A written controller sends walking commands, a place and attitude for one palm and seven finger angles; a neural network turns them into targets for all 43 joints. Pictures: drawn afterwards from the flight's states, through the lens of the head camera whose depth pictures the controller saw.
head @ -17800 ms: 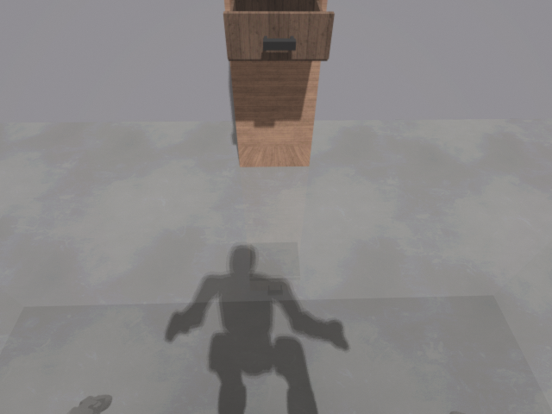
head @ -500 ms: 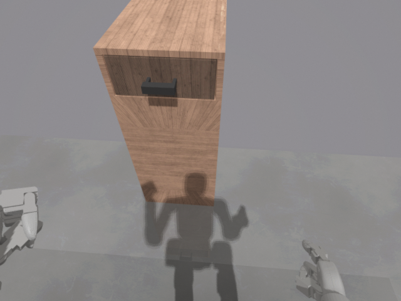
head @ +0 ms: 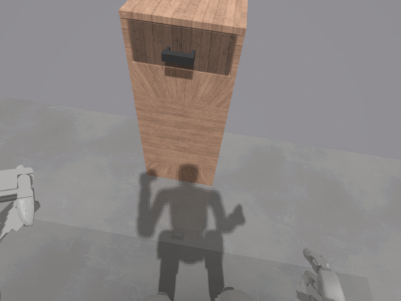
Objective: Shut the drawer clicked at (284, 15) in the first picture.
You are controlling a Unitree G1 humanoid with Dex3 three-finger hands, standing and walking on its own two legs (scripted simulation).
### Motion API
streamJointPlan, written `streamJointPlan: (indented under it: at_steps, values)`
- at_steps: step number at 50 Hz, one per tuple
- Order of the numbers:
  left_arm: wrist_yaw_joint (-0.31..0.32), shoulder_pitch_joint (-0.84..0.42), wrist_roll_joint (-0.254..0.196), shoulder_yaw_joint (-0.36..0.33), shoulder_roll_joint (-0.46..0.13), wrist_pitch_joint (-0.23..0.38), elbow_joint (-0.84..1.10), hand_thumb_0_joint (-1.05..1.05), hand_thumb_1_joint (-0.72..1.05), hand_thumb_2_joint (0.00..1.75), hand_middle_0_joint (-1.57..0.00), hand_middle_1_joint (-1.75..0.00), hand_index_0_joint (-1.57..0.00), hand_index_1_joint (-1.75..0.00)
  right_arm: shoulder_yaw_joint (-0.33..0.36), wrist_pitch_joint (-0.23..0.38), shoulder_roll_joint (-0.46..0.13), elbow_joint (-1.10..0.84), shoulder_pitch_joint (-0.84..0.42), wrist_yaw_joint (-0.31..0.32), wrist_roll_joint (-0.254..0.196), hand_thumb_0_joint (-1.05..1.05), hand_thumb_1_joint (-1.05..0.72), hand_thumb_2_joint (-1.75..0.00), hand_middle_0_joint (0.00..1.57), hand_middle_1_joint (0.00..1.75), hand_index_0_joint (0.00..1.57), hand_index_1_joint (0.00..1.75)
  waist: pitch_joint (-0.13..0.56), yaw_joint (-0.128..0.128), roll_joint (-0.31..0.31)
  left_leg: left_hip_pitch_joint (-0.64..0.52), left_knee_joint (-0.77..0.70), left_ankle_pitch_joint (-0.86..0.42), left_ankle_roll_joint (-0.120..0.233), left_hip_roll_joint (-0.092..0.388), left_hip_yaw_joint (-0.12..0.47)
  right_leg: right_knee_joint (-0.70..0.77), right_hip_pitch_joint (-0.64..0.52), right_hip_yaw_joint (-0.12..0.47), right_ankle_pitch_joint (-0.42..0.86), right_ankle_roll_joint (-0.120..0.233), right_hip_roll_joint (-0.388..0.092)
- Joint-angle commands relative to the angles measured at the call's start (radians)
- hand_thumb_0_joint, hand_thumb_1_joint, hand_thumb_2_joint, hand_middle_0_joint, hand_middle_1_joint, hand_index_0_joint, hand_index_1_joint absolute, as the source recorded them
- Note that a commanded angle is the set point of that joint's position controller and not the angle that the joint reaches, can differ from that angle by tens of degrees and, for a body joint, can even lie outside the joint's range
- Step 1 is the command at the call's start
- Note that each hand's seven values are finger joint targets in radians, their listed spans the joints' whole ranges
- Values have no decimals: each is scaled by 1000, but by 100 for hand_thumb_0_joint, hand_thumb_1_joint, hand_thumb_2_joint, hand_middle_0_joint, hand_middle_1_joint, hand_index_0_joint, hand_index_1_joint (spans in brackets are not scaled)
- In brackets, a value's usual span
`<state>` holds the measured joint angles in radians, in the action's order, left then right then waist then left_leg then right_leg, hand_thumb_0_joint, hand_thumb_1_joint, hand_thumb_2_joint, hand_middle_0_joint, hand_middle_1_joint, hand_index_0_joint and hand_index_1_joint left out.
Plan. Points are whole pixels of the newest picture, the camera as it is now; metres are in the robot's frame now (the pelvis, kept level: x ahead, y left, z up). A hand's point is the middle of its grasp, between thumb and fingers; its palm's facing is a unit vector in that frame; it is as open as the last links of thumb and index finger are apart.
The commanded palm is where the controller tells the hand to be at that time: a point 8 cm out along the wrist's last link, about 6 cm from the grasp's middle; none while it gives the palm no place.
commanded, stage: step back with the hand held close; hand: left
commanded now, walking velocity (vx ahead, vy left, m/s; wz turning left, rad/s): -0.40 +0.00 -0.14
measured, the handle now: (179, 54) +0.80 +0.10 +0.06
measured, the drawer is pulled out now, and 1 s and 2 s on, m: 0.00 0.00 0.00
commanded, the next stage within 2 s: stop stepping back and stand still in 0.18 s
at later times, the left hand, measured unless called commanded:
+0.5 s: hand out of the picture +0.09 +0.20 +0.19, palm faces +0.23 -0.84 -0.49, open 3.2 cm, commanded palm +0.04 +0.25 +0.20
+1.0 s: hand out of the picture +0.01 +0.24 +0.18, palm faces +0.36 -0.86 -0.36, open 3.2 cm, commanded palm -0.04 +0.29 +0.20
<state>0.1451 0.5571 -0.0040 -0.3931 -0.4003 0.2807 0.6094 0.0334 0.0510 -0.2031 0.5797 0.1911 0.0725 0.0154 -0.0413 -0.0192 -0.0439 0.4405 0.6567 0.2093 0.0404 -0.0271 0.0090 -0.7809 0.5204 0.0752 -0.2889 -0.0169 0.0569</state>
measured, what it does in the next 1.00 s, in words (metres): walks backwards: right foot, then left foot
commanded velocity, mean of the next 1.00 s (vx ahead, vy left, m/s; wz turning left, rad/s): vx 0.07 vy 0.02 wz -0.01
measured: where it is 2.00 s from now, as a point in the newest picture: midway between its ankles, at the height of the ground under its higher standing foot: outside the picture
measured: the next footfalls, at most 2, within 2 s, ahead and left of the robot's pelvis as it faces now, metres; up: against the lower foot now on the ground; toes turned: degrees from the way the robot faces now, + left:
right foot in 0.26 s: -0.11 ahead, -0.09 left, +0.00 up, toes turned -10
left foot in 0.50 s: -0.05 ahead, +0.08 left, +0.00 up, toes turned -7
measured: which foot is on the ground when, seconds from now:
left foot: down 0.00-0.30, up 0.32-0.48, down 0.50-0.76, up 0.78-0.98, down 1.00-1.00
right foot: up 0.00-0.24, down 0.26-1.00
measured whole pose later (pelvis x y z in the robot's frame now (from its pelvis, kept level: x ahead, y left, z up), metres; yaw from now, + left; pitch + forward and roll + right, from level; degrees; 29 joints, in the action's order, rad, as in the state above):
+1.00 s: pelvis -0.20 +0.02 +0.01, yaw -5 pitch +0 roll +0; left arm 0.17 0.58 -0.01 -0.33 -0.33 0.22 0.53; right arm 0.00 0.11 -0.21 0.63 0.26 0.09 0.02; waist 0.06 0.01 -0.02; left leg 0.29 0.58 0.35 0.04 0.05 -0.03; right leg -0.59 0.33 -0.04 -0.30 0.02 -0.03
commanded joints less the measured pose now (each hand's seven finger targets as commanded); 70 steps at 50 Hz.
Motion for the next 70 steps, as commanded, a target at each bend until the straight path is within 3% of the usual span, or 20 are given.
streamJointPlan:
  at_steps: [1, 3, 11, 15, 18, 27, 31, 34, 36, 38, 39, 43, 48, 50, 53, 59, 62, 63, 65, 70]
  values:
    - [28, 50, -25, -159, -169, 64, 235, 0, 90, 90, -140, -160, -140, -160, 56, 103, -119, -130, -33, -3, 11, 0, -90, -90, 20, 30, 20, 30, 191, 2, 196, 53, -371, 14, 180, 394, 339, -387, -122, 52, -183, 0, 13]
    - [20, 65, -38, -124, -139, 54, 270, 0, 90, 90, -140, -160, -140, -160, 58, 116, -121, -118, -31, -17, 6, 0, -90, -90, 20, 30, 20, 30, 204, 16, 152, -115, -304, -248, 138, 344, 219, -241, -68, -11, -221, -7, -4]
    - [-4, 53, -50, -93, -137, 43, 225, 0, 90, 90, -140, -160, -140, -160, 26, 129, -114, -72, -55, -27, 14, 0, -90, -90, 20, 30, 20, 30, 229, 27, 262, -241, -305, -134, 29, 252, 103, 411, -266, -126, -39, 8, -15]
    - [5, 74, -66, -198, -268, 61, 220, 0, 90, 90, -140, -160, -140, -160, 16, 86, -85, -113, -93, -12, -4, 0, -90, -90, 20, 30, 20, 30, 218, 35, -121, -150, 193, 182, -74, 30, -57, 537, -124, 166, 365, 140, -374]
    - [13, 176, -55, -179, -198, -1, 168, 0, 90, 90, -140, -160, -140, -160, 0, 57, -67, -155, -101, -3, -36, 0, -90, -90, 20, 30, 20, 30, 241, 21, -112, 109, 238, 170, -47, 46, 11, 348, -399, 97, 682, 148, -338]
    - [30, 104, -41, -88, -141, 4, 110, 0, 90, 90, -140, -160, -140, -160, 19, 106, -148, -134, -46, 24, -34, 0, -90, -90, 20, 30, 20, 30, 100, 3, 92, -199, -260, -99, 35, 128, 106, 332, -264, -6, 123, 21, -119]
    - [34, -3, -8, -64, -129, 10, 186, 0, 90, 90, -140, -160, -140, -160, 12, 113, -149, -126, -75, 27, -21, 0, -90, -90, 20, 30, 20, 30, 30, 6, 263, 36, -519, 560, 55, 202, 246, 183, -342, -116, -150, 13, -39]
    - [38, -3, 1, -59, -115, -10, 149, 0, 90, 90, -140, -160, -140, -160, 13, 115, -140, -126, -68, 22, -16, 0, -90, -90, 20, 30, 20, 30, 11, 17, 272, 154, -507, 617, 40, 182, 191, 177, -428, -170, -176, 42, -7]
    - [37, 2, 1, -60, -123, -12, 154, 0, 90, 90, -140, -160, -140, -160, 17, 110, -130, -122, -66, 17, -10, 0, -90, -90, 20, 30, 20, 30, 34, 21, 148, 120, -328, 518, 16, 112, 111, 322, -410, -94, -237, 75, -46]
    - [29, 8, -6, -81, -146, -9, 124, 0, 90, 90, -140, -160, -140, -160, 32, 85, -119, -105, -59, 10, -7, 0, -90, -90, 20, 30, 20, 30, 38, 23, -211, 131, 299, 252, -26, -22, -39, 631, -233, 420, -559, 229, -341]
    - [25, -53, -16, -63, -135, -6, 150, 0, 90, 90, -140, -160, -140, -160, 42, 85, -138, -90, -59, 4, -13, 0, -90, -90, 20, 30, 20, 30, -1, 17, -215, 179, 504, 200, -36, 0, -3, 665, -178, 491, -484, 271, -419]
    - [24, -27, -19, -57, -104, -11, 41, 0, 90, 90, -140, -160, -140, -160, -1, 72, -86, -85, -45, 2, -2, 0, -90, -90, 20, 30, 20, 30, 39, -20, -71, 40, 336, 154, -21, 85, -1, 589, -59, 178, -429, 188, -318]
    - [47, -94, -14, -21, -102, -8, 131, 0, 90, 90, -140, -160, -140, -160, -4, 118, -101, -90, -53, 43, -3, 0, -90, -90, 20, 30, 20, 30, 69, -5, 19, -283, -228, 176, 4, 45, -101, 357, -99, 21, -308, 125, -198]
    - [54, -101, -13, -34, -111, 10, 244, 0, 90, 90, -140, -160, -140, -160, 4, 130, -138, -118, -36, 39, -7, 0, -90, -90, 20, 30, 20, 30, 90, -11, 412, -431, -389, 164, 113, 333, 373, -76, 104, -133, -214, 24, -50]
    - [45, -36, -12, -102, -166, 7, 253, 0, 90, 90, -140, -160, -140, -160, 6, 145, -100, -88, -27, 4, -7, 0, -90, -90, 20, 30, 20, 30, 54, -5, 228, -271, -410, 31, 181, 377, 378, -249, 96, -59, -200, 16, -105]
    - [40, 97, -19, -106, -141, -23, 158, 0, 90, 90, -140, -160, -140, -160, 0, 114, -109, -100, -58, -19, -16, 0, -90, -90, 20, 30, 20, 30, 58, 20, 205, 64, -230, 229, 40, 218, 15, 230, -431, -154, -55, 14, -54]
    - [41, 65, -25, -133, -180, -38, 115, 0, 90, 90, -140, -160, -140, -160, 12, 86, -101, -115, -71, -10, -16, 0, -90, -90, 20, 30, 20, 30, 27, 14, -198, 140, 284, 313, -26, 30, -49, 614, -303, 444, -290, 184, -382]
    - [-103, -37, 88, 235, -9, -204, -632, 0, 90, 90, -140, -160, -140, -160, 36, 81, -173, 49, -59, -102, -4, 0, -90, -90, 20, 30, 20, 30, 39, -3, -110, 227, 416, 396, -32, 124, -2, 421, -257, 238, 270, 209, -521]
    - [-120, -90, 63, 236, 49, -268, -663, 0, 90, 90, -132, -151, -132, -151, 34, 1, -102, 73, 77, -101, -18, 0, -90, -90, 20, 30, 20, 30, 115, -29, -133, 38, 384, 356, -37, 100, 4, 372, -161, 116, 64, 191, -356]
    - [-125, -229, 35, 308, 66, -290, -918, 0, 90, 90, -112, -130, -112, -130, 12, -53, -104, 108, 127, -99, 14, 0, -90, -90, 20, 30, 20, 30, 72, -36, -178, -219, -85, 41, -11, 57, -23, 236, -98, -60, 115, 94, -230]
